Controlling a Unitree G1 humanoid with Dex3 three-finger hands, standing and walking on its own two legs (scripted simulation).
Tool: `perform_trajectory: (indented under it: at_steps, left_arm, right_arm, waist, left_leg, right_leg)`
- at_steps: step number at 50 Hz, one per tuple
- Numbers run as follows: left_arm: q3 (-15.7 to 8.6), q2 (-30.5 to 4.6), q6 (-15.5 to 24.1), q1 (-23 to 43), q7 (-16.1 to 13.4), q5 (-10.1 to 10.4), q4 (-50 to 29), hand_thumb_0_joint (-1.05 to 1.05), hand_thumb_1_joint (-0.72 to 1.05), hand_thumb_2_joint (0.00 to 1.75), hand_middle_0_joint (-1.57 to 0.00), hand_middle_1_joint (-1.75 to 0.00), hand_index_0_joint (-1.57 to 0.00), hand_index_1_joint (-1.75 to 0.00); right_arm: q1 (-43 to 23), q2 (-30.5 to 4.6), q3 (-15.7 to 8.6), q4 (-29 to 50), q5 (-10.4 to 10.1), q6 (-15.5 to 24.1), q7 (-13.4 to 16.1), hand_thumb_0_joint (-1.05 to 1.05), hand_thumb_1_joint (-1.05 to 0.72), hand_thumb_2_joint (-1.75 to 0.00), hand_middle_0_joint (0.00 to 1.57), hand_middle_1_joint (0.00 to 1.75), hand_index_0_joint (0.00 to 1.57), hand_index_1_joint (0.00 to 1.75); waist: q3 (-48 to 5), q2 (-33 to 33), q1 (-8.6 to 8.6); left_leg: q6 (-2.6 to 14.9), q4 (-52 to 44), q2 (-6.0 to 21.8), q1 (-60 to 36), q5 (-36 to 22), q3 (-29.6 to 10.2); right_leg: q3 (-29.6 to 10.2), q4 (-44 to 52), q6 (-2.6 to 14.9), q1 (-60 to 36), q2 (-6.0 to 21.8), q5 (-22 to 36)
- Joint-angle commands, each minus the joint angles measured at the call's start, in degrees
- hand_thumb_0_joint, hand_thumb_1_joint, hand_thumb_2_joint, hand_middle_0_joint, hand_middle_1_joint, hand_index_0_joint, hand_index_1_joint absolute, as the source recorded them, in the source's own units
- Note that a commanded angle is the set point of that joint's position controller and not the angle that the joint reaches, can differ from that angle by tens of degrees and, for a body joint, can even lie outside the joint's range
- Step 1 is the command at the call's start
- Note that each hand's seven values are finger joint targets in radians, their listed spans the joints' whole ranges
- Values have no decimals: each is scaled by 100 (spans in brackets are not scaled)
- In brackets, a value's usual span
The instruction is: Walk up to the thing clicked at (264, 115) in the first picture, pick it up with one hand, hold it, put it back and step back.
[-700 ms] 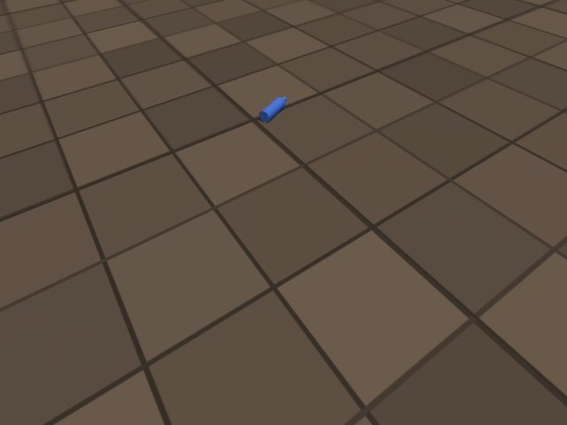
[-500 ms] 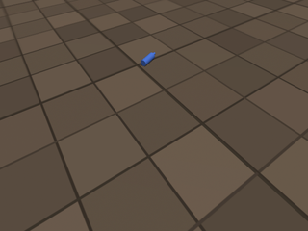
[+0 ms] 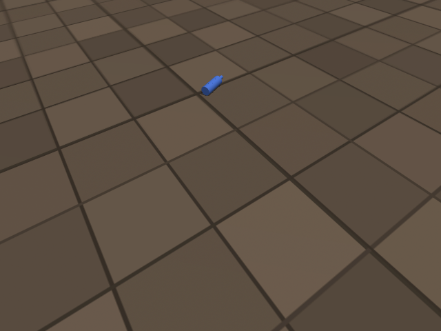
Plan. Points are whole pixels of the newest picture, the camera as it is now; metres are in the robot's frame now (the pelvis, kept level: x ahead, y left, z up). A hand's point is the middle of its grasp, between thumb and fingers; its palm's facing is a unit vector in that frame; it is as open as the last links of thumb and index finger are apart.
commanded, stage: stand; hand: left
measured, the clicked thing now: (213, 83) +2.05 +0.12 -0.74
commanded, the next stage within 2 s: walk up in 0.42 s
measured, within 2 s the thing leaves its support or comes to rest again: neither
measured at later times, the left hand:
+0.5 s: hand out of the picture +0.08 +0.26 -0.15, palm faces +0.05 -0.95 -0.30, open 7.4 cm
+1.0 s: hand (55, 326) +0.18 +0.38 -0.16, palm faces +0.32 -0.92 -0.22, open 7.4 cm
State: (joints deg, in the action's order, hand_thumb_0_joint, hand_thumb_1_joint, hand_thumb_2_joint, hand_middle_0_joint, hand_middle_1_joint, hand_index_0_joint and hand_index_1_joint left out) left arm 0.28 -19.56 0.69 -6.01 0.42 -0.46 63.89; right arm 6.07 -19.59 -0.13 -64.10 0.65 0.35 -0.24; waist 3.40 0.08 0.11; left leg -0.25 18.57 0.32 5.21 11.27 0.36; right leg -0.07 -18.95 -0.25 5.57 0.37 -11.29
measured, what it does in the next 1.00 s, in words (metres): walks ahead, turning left: left foot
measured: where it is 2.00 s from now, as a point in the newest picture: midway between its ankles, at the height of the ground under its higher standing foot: (215, 214)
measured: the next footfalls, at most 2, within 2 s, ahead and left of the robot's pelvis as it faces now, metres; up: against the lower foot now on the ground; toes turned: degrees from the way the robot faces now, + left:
left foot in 0.74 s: +0.18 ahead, +0.21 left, +0.00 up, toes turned +23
right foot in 1.26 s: +0.54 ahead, -0.02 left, +0.00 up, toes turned +26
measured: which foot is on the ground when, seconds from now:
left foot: down 0.00-0.48, up 0.50-0.72, down 0.74-1.00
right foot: down 0.00-0.76, up 0.78-1.00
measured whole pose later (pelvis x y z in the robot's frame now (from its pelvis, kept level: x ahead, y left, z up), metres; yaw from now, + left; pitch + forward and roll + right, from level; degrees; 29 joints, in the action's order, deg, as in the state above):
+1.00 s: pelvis +0.16 +0.09 -0.01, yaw +21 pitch -3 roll +0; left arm -5.1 -27.5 -2.3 -6.6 10.1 -2.5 54.1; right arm 20.8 -22.9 -2.7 -56.4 0.4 5.9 -0.8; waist 0.6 7.8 0.6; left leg 2.1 24.8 -0.4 9.5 12.5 1.5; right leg -1.6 -61.9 -1.3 32.2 6.3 -12.7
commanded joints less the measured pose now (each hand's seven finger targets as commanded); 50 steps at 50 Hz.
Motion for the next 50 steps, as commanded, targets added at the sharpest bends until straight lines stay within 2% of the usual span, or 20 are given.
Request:
perform_trajectory:
  at_steps: [1, 20, 21, 22, 23, 24, 25, 26, 32, 34, 36, 37, 38, 39, 40, 41, 43, 44, 47, 50]
  left_arm:
    - [-254, -1207, 106, 239, -104, 9, -326, 0, 90, 90, -20, -30, -20, -30]
    - [-243, -1222, 107, 176, -111, -4, -320, 0, 90, 90, -20, -30, -20, -30]
    - [-873, -2126, 204, 397, 151, -193, -986, 0, 90, 90, -20, -30, -20, -30]
    - [-904, -2159, 222, 357, 236, -308, -1028, 0, 90, 90, -20, -30, -20, -30]
    - [-953, -2208, 229, -58, 277, -289, -1027, 0, 90, 90, -20, -30, -20, -30]
    - [-999, -2355, 231, -433, 289, -205, -989, 0, 90, 90, -20, -30, -20, -30]
    - [-1009, -2318, 258, -161, 289, -171, -1165, 0, 90, 90, -20, -30, -20, -30]
    - [-1032, -2266, 219, 106, 351, -135, -1282, 0, 90, 90, -20, -30, -20, -30]
    - [-1048, -2126, 218, 1094, 518, -287, -1830, 0, 90, 90, -20, -30, -20, -30]
    - [-1081, -2156, 127, 1181, 570, -276, -1892, 0, 90, 90, -20, -30, -20, -30]
    - [-962, -1718, 11, 887, 581, -277, -1858, 0, 90, 90, -20, -30, -20, -30]
    - [-823, -1358, -23, 849, 611, -267, -1930, 0, 90, 90, -20, -30, -20, -30]
    - [-672, -1052, -27, 915, 657, -261, -2115, 0, 90, 90, -20, -30, -20, -30]
    - [-805, -1625, -125, 908, 696, -317, -1908, 0, 90, 90, -20, -30, -20, -30]
    - [-863, -2033, -141, 645, 723, -348, -2007, 0, 90, 90, -20, -30, -20, -30]
    - [-879, -2197, -169, 452, 727, -303, -1742, 0, 90, 90, -20, -30, -20, -30]
    - [-922, -2139, -167, 18, 801, -191, -1293, 0, 90, 90, -20, -30, -20, -30]
    - [-925, -2141, -180, -28, 817, -158, -1208, 0, 90, 90, -20, -30, -20, -30]
    - [-878, -2018, -245, 10, 890, -185, -1259, 0, 90, 90, -20, -30, -20, -30]
    - [-881, -1975, -231, 418, 925, -245, -1494, 0, 90, 90, -20, -30, -20, -30]
  right_arm:
    - [-200, -1218, -194, 356, -14, 157, 98, 0, -90, -90, 20, 30, 20, 30]
    - [-171, -1227, -199, 371, -13, 135, 92, 0, -90, -90, 20, 30, 20, 30]
    - [288, -2115, -657, 723, -117, 246, -58, 0, -90, -90, 20, 30, 20, 30]
    - [-93, -2080, -617, 885, -71, 280, -135, 0, -90, -90, 20, 30, 20, 30]
    - [-515, -1932, -525, 1139, -5, 273, -171, 0, -90, -90, 20, 30, 20, 30]
    - [-1024, -1602, -460, 1381, 0, 302, -200, 0, -90, -90, 20, 30, 20, 30]
    - [-1018, -1684, -559, 1429, 71, 314, -198, 0, -90, -90, 20, 30, 20, 30]
    - [-879, -1915, -689, 1375, 70, 318, -228, 0, -90, -90, 20, 30, 20, 30]
    - [403, -1844, -743, 1163, -54, 242, -472, 0, -90, -90, 20, 30, 20, 30]
    - [1066, -1845, -829, 1036, -49, 244, -415, 0, -90, -90, 20, 30, 20, 30]
    - [2020, -2063, -996, 716, 44, 274, -217, 0, -90, -90, 20, 30, 20, 30]
    - [2574, -2472, -1108, 615, 114, 281, -109, 0, -90, -90, 20, 30, 20, 30]
    - [2619, -3085, -1197, 763, 137, 289, 1, 0, -90, -90, 20, 30, 20, 30]
    - [2005, -3145, -1131, 1053, 17, 375, -16, 0, -90, -90, 20, 30, 20, 30]
    - [1222, -3281, -1075, 1274, -134, 433, 0, 0, -90, -90, 20, 30, 20, 30]
    - [744, -3088, -982, 1360, -160, 529, 40, 0, -90, -90, 20, 30, 20, 30]
    - [546, -2699, -859, 1432, -110, 658, 83, 0, -90, -90, 20, 30, 20, 30]
    - [679, -2609, -825, 1404, -93, 713, 103, 0, -90, -90, 20, 30, 20, 30]
    - [783, -2456, -792, 1306, -61, 801, 142, 0, -90, -90, 20, 30, 20, 30]
    - [1265, -2367, -785, 1279, -80, 875, 172, 0, -90, -90, 20, 30, 20, 30]
  waist:
    - [-519, -43, 8]
    - [-440, 6, -5]
    - [-871, 567, 166]
    - [-262, 483, 315]
    - [-49, 610, 601]
    - [-139, 1695, 902]
    - [-12, 1528, 865]
    - [106, 954, 784]
    - [-316, 1170, 47]
    - [-305, 832, -287]
    - [-668, -489, -708]
    - [-617, -1509, -996]
    - [-386, -2347, -954]
    - [-47, -1165, -511]
    - [336, -1084, -77]
    - [554, -515, 232]
    - [307, -316, 445]
    - [336, -433, 421]
    - [243, -571, 417]
    - [-124, -229, 207]
  left_leg:
    - [174, -227, 699, -103, -1177, -529]
    - [175, -245, 685, -39, -967, -536]
    - [515, 129, 691, 1329, 2020, -1447]
    - [351, 231, 521, 2702, 2449, -1331]
    - [-18, 651, 57, 3805, 1804, -414]
    - [-5, 2254, -237, 4397, 1140, 465]
    - [-23, 3097, 295, 4487, 1318, 289]
    - [-106, 3135, 480, 4071, 1420, 156]
    - [8, 2273, 583, 2092, 712, 605]
    - [-10, 1459, 312, 583, 129, 936]
    - [146, 1436, -199, -1150, 272, 1070]
    - [343, 947, 131, -1695, 1106, 253]
    - [697, -167, 1486, -1504, 3389, -2408]
    - [1014, -1493, 2332, -106, 5071, -4581]
    - [1409, -2290, 2832, 794, 5812, -5441]
    - [1337, -2178, 2722, 1226, 5067, -4843]
    - [1104, -1443, 1902, 1282, 3756, -2887]
    - [931, -1356, 1587, 1534, 3442, -2357]
    - [785, -1285, 1218, 1488, 2652, -1693]
    - [923, -1029, 1072, 528, 1973, -1480]
  right_leg:
    - [-521, 219, 180, -114, 713, 1251]
    - [-518, 305, 180, -70, 717, 1082]
    - [-167, -399, 353, -810, 598, -2307]
    - [-513, -299, 530, -1119, 867, -3177]
    - [-661, 476, 659, -1937, 1269, -3638]
    - [-1675, 1385, 1030, -2161, 2276, -4000]
    - [-2007, 1473, 1352, -1712, 2919, -3463]
    - [-1997, 1470, 1456, -1165, 2924, -3185]
    - [248, 1012, 908, -262, 1757, -2785]
    - [867, 116, 732, 855, 1420, -2843]
    - [1211, -2057, 637, 1970, 863, -2251]
    - [1318, -3692, 541, 2928, 400, -2441]
    - [827, -5038, 347, 4153, -67, -2632]
    - [-134, -5358, 320, 3867, 70, -1886]
    - [-641, -5524, 258, 3553, 418, -1669]
    - [-729, -5520, 115, 3252, 692, -1522]
    - [-706, -4999, 53, 2865, 893, -939]
    - [-624, -4702, 33, 2624, 926, -659]
    - [-450, -4470, -118, 2655, 804, 118]
    - [-420, -3952, -217, 3126, 708, 291]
